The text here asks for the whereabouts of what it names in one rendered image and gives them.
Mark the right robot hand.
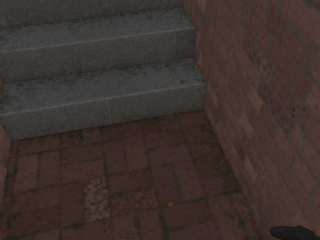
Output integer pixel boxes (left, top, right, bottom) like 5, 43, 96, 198
270, 225, 320, 240

